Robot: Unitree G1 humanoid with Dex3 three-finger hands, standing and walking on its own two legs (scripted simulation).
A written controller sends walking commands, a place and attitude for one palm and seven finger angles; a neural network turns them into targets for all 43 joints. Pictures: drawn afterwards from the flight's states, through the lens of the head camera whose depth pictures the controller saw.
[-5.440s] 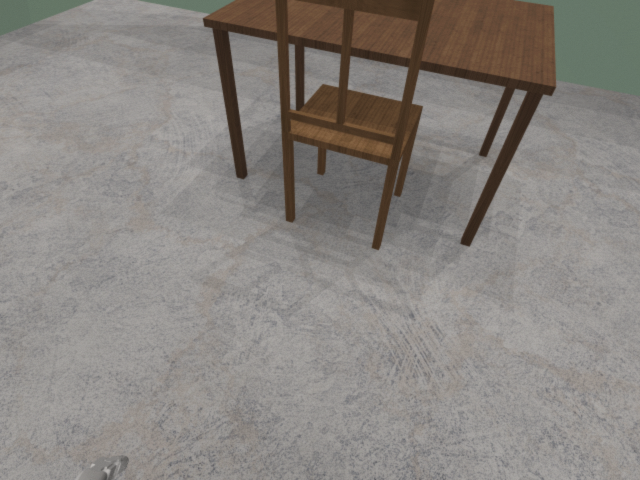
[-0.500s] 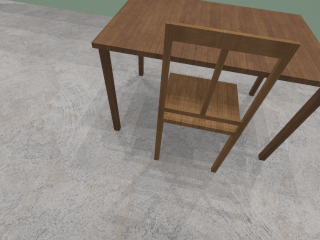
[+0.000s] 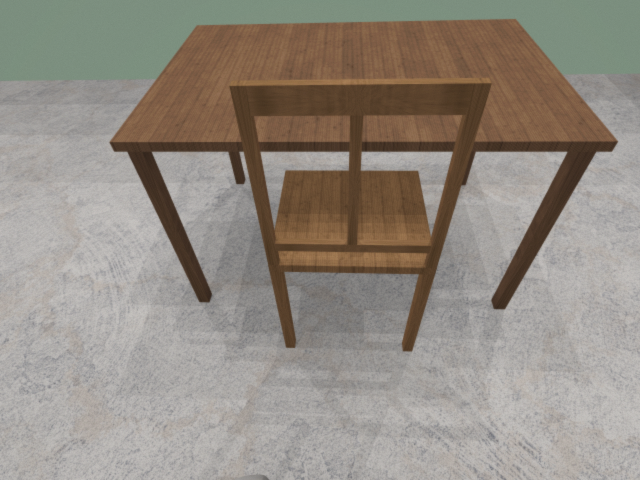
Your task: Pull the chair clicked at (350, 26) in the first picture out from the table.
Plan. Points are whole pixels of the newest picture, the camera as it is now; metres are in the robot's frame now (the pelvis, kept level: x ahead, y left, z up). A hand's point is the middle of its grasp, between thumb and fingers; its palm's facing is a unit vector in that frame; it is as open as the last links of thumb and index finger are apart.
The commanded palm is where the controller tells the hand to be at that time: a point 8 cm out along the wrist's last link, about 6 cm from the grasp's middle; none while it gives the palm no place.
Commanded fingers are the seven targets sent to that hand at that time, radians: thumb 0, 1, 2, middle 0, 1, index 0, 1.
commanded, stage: take the last steps up to it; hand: left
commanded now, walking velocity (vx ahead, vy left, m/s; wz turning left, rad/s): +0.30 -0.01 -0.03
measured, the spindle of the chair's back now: (354, 187) +0.69 -0.04 -0.05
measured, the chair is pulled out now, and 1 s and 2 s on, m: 0.00 0.00 0.00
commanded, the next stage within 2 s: come to a stop and stand still in 0.48 s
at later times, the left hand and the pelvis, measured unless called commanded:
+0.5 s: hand out of the picture +0.16 +0.20 -0.18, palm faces +0.03 -0.98 -0.18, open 7.3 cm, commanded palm none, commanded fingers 0.00 0.90 0.90 -0.20 -0.30 -0.20 -0.30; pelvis +0.16 +0.02 -0.01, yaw -2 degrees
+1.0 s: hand (229, 396) +0.28 +0.18 -0.17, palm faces +0.05 -0.97 -0.26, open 7.3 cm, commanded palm none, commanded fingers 0.00 0.90 0.90 -0.20 -0.30 -0.20 -0.30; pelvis +0.21 -0.01 +0.00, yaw +0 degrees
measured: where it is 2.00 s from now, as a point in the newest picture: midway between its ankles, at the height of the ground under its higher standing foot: outside the picture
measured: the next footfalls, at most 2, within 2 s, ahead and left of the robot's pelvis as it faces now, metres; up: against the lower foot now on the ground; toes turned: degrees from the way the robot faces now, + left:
left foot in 0.30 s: +0.22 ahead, +0.12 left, +0.00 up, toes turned +6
right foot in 0.68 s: +0.31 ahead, -0.13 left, +0.00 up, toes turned -7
